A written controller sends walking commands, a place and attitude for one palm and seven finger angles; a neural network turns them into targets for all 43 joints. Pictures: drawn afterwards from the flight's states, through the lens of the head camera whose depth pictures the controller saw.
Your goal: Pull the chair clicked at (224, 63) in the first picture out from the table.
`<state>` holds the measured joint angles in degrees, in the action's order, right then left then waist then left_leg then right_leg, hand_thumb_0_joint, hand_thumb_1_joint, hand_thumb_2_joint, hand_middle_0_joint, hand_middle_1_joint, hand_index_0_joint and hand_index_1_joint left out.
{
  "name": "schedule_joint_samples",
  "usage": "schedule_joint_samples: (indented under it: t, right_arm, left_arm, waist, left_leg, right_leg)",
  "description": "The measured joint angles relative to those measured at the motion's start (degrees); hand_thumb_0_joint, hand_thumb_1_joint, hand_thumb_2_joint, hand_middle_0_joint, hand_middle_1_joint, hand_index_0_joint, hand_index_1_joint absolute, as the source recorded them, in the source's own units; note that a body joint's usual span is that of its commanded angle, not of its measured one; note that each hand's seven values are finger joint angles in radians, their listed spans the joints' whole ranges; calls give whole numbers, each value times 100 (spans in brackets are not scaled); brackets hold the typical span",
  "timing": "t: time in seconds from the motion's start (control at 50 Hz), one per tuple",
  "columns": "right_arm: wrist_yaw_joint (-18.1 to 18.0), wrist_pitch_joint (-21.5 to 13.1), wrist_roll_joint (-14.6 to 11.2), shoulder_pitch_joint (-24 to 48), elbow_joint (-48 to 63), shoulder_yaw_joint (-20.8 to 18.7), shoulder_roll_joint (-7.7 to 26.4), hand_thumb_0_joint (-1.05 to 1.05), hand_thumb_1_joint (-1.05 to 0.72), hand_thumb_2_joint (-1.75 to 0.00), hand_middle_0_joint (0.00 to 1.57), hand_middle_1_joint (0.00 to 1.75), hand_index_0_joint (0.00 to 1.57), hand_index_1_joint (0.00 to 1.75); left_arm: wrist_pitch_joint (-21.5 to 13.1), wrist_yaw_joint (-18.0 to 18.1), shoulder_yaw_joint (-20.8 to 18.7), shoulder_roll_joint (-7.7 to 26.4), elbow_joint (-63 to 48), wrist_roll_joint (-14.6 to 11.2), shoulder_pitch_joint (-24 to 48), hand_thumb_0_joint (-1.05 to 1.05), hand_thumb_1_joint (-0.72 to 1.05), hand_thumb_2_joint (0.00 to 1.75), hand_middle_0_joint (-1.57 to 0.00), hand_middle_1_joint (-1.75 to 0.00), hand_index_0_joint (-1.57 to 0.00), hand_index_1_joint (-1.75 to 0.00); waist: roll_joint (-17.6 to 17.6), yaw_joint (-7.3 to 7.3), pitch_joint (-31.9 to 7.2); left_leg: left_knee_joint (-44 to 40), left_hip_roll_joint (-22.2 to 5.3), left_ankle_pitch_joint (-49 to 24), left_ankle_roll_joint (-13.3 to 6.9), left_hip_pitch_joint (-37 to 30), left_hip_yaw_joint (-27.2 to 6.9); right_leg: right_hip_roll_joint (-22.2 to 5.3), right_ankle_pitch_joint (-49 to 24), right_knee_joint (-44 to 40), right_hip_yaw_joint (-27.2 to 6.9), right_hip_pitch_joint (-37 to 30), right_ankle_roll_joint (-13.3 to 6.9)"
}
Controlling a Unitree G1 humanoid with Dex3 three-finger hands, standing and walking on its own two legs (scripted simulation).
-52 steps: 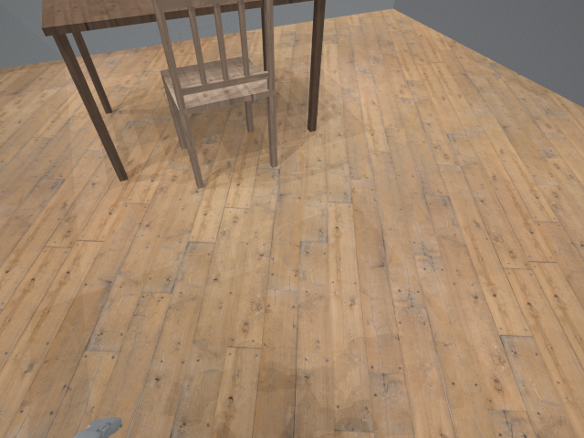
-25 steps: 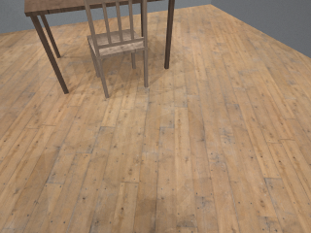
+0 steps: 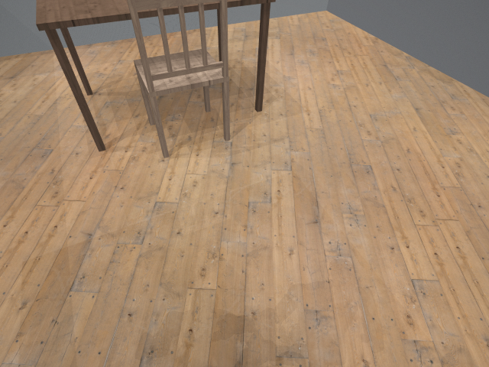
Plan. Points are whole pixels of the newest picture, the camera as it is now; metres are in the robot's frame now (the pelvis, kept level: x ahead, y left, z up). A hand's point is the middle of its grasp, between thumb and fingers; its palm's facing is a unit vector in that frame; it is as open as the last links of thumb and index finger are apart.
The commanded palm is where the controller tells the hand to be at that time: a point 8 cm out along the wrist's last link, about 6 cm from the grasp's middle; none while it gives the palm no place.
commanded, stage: look at it before walking up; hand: left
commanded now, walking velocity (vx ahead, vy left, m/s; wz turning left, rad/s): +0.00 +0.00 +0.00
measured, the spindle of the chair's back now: (184, 38) +1.49 +0.37 -0.10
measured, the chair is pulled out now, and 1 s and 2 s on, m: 0.00 0.00 0.00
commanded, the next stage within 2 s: walk to a spot facing it in 0.40 s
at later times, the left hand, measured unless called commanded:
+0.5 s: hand out of the picture +0.07 +0.25 -0.16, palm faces -0.03 -0.95 -0.32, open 7.4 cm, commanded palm none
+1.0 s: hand out of the picture +0.05 +0.14 -0.17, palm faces -0.07 -0.98 -0.17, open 7.4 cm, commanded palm none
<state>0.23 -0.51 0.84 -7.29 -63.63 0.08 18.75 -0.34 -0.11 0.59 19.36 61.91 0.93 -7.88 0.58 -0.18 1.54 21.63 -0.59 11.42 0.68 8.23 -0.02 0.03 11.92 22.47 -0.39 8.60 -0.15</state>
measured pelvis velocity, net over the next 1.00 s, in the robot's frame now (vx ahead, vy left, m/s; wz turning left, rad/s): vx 0.10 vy -0.03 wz -0.17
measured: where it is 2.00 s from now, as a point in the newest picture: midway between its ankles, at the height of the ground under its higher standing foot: (264, 301)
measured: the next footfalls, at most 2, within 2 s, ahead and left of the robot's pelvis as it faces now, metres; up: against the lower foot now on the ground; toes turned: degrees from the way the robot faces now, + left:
left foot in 1.24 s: +0.38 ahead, +0.06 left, +0.00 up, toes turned -6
right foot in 1.86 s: +0.59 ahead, -0.20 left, +0.00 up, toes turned -33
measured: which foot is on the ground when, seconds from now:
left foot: down 0.00-0.82, up 0.84-1.00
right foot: down 0.00-1.00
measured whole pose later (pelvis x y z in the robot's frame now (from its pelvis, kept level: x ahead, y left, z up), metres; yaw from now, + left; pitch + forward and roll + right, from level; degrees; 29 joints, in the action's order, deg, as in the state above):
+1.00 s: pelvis +0.10 -0.03 -0.01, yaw -10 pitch +0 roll +1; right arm 1.0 0.0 1.7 -14.3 -61.9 -2.4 11.8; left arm -3.2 0.0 -1.2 8.2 62.1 1.7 -27.2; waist 0.4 -2.8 0.9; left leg 62.4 -4.7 20.0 1.4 28.5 4.7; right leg 2.4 19.1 24.4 -0.8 5.8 -3.4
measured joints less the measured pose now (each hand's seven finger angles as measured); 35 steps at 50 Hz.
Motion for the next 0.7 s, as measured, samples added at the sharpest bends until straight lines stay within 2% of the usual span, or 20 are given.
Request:
schedule_joint_samples:
  t: [0.56, 0.62, 0.7]
  right_arm:
    - [-16, 9, 7, -6, -52, 12, -35, 1, -90, -90, 20, 30, 20, 30]
    - [-20, 54, 48, -105, -19, 0, -144, 1, -90, -90, 20, 30, 20, 30]
    - [13, 80, 76, -401, 87, -46, -347, 1, -90, -90, 20, 30, 20, 30]
  left_arm:
    - [20, 33, -5, -17, 59, -2, -91, 1, 90, 90, -21, -30, -20, -30]
    - [101, 20, -32, -113, 39, 22, -267, 1, 90, 90, -20, -30, -20, -30]
    - [182, -94, -94, -292, -40, 62, -684, 1, 90, 90, -20, -30, -20, -30]
  waist:
    - [16, -30, 10]
    - [15, -74, -106]
    - [15, -104, -265]
  left_leg:
    - [-62, 4, -1, -11, -40, 27]
    - [145, -30, 178, -9, 4, 127]
    - [476, -110, 543, -36, 58, 312]
  right_leg:
    - [-6, -24, -88, -26, -42, 25]
    - [28, 150, 163, -120, 65, 8]
    - [97, 846, 755, -255, 298, -91]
